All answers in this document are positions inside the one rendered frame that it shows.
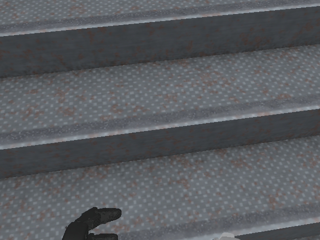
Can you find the robot left hand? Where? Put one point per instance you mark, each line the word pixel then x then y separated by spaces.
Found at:
pixel 90 219

